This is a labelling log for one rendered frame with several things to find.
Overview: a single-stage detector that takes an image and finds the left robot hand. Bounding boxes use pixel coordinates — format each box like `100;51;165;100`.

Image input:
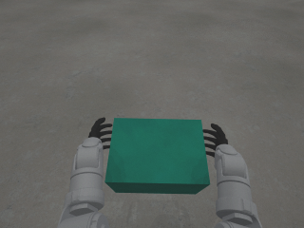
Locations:
88;117;113;149

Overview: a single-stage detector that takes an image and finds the carton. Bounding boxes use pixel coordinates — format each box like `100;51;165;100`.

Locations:
104;118;210;195

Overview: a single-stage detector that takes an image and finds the right robot hand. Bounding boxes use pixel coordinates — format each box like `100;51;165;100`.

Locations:
202;123;228;157

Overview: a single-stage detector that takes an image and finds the left robot forearm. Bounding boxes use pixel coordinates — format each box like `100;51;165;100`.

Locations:
57;137;105;228

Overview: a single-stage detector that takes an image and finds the right robot forearm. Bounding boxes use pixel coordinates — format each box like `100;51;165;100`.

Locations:
214;143;262;228

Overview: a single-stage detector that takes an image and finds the left robot upper arm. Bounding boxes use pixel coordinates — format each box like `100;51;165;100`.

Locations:
58;211;109;228

